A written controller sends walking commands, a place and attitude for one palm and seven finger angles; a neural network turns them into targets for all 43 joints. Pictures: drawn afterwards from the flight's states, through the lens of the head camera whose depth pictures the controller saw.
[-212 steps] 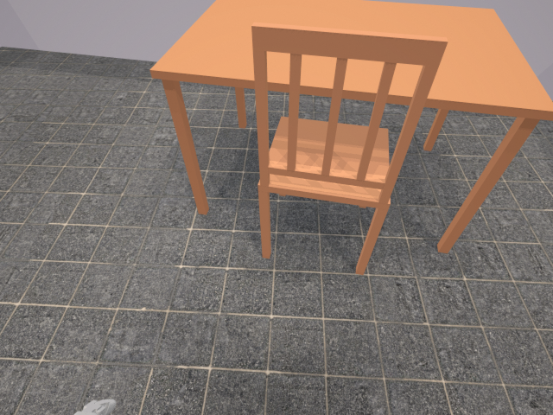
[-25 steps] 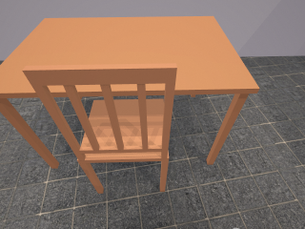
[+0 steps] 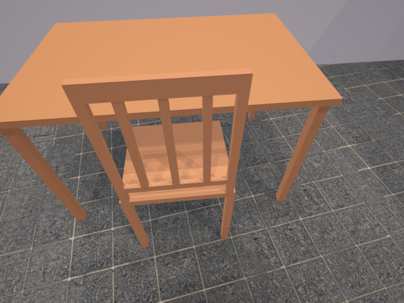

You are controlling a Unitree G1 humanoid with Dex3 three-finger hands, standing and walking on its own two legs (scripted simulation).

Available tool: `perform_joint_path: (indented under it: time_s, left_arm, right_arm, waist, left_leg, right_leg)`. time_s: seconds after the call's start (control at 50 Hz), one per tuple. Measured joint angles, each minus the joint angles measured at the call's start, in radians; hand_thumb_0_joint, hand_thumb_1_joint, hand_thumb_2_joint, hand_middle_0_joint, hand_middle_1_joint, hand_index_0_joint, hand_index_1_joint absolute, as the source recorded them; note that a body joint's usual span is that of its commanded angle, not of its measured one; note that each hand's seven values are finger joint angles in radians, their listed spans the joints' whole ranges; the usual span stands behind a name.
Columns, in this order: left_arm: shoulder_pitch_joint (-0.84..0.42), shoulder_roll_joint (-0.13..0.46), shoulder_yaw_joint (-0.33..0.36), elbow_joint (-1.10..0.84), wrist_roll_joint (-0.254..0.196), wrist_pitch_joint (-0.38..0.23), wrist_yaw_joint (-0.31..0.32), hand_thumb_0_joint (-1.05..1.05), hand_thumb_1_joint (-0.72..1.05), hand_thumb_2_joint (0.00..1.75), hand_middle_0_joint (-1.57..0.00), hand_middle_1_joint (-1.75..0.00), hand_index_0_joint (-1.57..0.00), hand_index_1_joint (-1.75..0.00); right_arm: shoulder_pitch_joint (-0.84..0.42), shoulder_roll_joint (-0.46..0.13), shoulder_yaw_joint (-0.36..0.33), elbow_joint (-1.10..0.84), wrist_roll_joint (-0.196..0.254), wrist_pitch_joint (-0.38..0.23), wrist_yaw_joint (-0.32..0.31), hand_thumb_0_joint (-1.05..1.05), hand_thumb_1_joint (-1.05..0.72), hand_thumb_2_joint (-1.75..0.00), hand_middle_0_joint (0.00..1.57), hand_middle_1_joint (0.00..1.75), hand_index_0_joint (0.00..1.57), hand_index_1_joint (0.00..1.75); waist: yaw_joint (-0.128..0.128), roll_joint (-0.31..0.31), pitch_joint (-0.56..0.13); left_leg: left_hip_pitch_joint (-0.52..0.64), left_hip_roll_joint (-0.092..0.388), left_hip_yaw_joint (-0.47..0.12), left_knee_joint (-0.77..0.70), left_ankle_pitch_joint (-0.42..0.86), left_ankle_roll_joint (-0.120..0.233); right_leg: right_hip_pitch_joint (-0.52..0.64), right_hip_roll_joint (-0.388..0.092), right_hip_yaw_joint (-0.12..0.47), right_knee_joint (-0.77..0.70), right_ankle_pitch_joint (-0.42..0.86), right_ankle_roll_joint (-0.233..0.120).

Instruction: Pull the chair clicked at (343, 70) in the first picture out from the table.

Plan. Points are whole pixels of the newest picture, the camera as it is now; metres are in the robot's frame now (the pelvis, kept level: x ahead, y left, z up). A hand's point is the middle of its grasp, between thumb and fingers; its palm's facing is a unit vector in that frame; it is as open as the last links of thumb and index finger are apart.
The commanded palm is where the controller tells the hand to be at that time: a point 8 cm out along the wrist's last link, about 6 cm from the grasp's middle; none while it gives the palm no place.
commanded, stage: come to a stop and stand still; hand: left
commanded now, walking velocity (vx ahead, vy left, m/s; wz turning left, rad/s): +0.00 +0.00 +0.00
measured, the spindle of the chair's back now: (170, 147) +0.54 +0.12 -0.05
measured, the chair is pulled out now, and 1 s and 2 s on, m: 0.00 0.00 0.00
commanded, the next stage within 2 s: look again from close up in 1.86 s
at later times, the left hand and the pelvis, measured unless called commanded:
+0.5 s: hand out of the picture -0.01 +0.19 -0.18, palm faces +0.04 -0.99 -0.16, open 7.4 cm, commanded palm none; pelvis +0.02 +0.03 +0.00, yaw +0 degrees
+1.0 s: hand out of the picture +0.06 +0.17 -0.18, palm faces +0.02 -0.98 -0.17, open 7.3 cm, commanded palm none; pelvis +0.06 +0.01 +0.00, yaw +0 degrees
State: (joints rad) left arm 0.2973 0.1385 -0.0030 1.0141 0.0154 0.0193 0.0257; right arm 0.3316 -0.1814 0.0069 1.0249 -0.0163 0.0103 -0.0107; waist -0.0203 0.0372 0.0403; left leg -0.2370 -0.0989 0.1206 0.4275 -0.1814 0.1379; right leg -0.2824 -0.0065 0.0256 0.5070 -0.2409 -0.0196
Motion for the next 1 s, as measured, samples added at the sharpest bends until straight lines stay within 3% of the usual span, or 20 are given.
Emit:
perform_joint_path:
  time_s: [0.36, 0.46, 0.54, 0.62, 0.7, 0.76, 0.78, 0.88, 0.94, 1.0]
  left_arm:
    - [0.027, -0.016, -0.002, 0.079, 0.001, -0.004, 0.009, 0.01, 0.91, 0.9, -0.2, -0.3, -0.2, -0.29]
    - [0.044, -0.021, -0.004, 0.096, 0.001, -0.004, 0.012, 0.01, 0.91, 0.9, -0.2, -0.3, -0.2, -0.29]
    - [0.051, -0.024, -0.005, 0.108, 0.0, -0.008, 0.014, 0.01, 0.91, 0.9, -0.2, -0.3, -0.2, -0.29]
    - [0.052, -0.023, -0.005, 0.116, -0.003, -0.007, 0.017, 0.01, 0.91, 0.9, -0.2, -0.3, -0.2, -0.29]
    - [0.042, -0.021, -0.004, 0.121, -0.005, -0.006, 0.02, 0.01, 0.91, 0.9, -0.2, -0.3, -0.2, -0.29]
    - [0.03, -0.017, -0.002, 0.121, -0.009, -0.003, 0.023, 0.01, 0.91, 0.9, -0.2, -0.3, -0.2, -0.29]
    - [0.027, -0.017, -0.002, 0.12, -0.009, -0.003, 0.024, 0.01, 0.91, 0.9, -0.2, -0.3, -0.2, -0.29]
    - [0.006, -0.019, -0.005, 0.117, -0.012, -0.014, 0.026, 0.01, 0.91, 0.9, -0.2, -0.3, -0.2, -0.29]
    - [-0.008, -0.016, -0.006, 0.112, -0.012, -0.01, 0.026, 0.01, 0.91, 0.9, -0.2, -0.3, -0.2, -0.29]
    - [-0.015, -0.01, -0.005, 0.112, -0.01, -0.007, 0.026, 0.01, 0.93, 0.9, -0.2, -0.3, -0.2, -0.29]
  right_arm:
    - [-0.049, 0.016, 0.0, 0.061, 0.008, -0.016, -0.015, 0.0, -0.91, -0.9, 0.2, 0.3, 0.2, 0.3]
    - [-0.061, 0.02, 0.001, 0.065, 0.01, -0.021, -0.02, 0.0, -0.92, -0.9, 0.2, 0.3, 0.2, 0.3]
    - [-0.064, 0.018, 0.003, 0.072, 0.011, -0.025, -0.022, 0.0, -0.92, -0.9, 0.2, 0.3, 0.2, 0.3]
    - [-0.062, 0.023, 0.005, 0.077, 0.013, -0.03, -0.027, 0.0, -0.92, -0.9, 0.2, 0.3, 0.2, 0.3]
    - [-0.056, 0.03, 0.008, 0.086, 0.014, -0.035, -0.033, 0.0, -0.91, -0.9, 0.2, 0.3, 0.2, 0.3]
    - [-0.051, 0.039, 0.011, 0.095, 0.014, -0.036, -0.037, 0.0, -0.91, -0.9, 0.2, 0.3, 0.2, 0.3]
    - [-0.048, 0.041, 0.012, 0.097, 0.014, -0.035, -0.038, 0.0, -0.91, -0.9, 0.2, 0.3, 0.2, 0.3]
    - [-0.042, 0.045, 0.016, 0.108, 0.014, -0.037, -0.036, 0.0, -0.91, -0.9, 0.2, 0.3, 0.2, 0.3]
    - [-0.04, 0.051, 0.017, 0.11, 0.013, -0.04, -0.034, 0.0, -0.91, -0.9, 0.2, 0.3, 0.2, 0.3]
    - [-0.034, 0.052, 0.017, 0.112, 0.013, -0.042, -0.034, 0.0, -0.91, -0.9, 0.2, 0.3, 0.2, 0.3]
  waist:
    - [0.019, -0.023, -0.011]
    - [0.025, -0.031, -0.014]
    - [0.029, -0.03, -0.012]
    - [0.028, -0.042, -0.011]
    - [0.026, -0.046, -0.004]
    - [0.025, -0.053, -0.004]
    - [0.024, -0.052, -0.005]
    - [0.019, -0.035, -0.006]
    - [0.014, -0.042, -0.007]
    - [0.012, -0.044, -0.008]
  left_leg:
    - [0.05, -0.039, 0.006, -0.071, 0.016, 0.018]
    - [0.069, -0.054, 0.005, -0.096, 0.013, 0.001]
    - [0.079, -0.058, 0.005, -0.103, 0.008, 0.019]
    - [0.095, -0.064, 0.006, -0.123, 0.005, 0.0]
    - [0.109, -0.069, 0.006, -0.126, -0.001, 0.028]
    - [0.121, -0.071, 0.006, -0.127, -0.012, -0.001]
    - [0.125, -0.071, 0.006, -0.127, -0.014, -0.01]
    - [0.125, -0.05, 0.0, -0.1, -0.037, 0.014]
    - [0.127, -0.044, -0.002, -0.098, -0.043, 0.0]
    - [0.127, -0.038, -0.004, -0.093, -0.048, 0.007]
  right_leg:
    - [0.031, -0.023, 0.032, -0.03, 0.015, -0.003]
    - [0.037, -0.03, 0.046, -0.028, 0.011, -0.005]
    - [0.046, -0.032, 0.049, -0.035, 0.011, 0.008]
    - [0.049, -0.036, 0.054, -0.029, -0.005, 0.002]
    - [0.055, -0.039, 0.056, -0.013, -0.026, 0.006]
    - [0.062, -0.042, 0.058, -0.003, -0.04, 0.007]
    - [0.065, -0.042, 0.058, -0.003, -0.043, 0.008]
    - [0.095, -0.025, 0.05, -0.04, -0.028, 0.046]
    - [0.098, -0.02, 0.048, -0.042, -0.03, 0.047]
    - [0.102, -0.013, 0.045, -0.046, -0.033, 0.051]
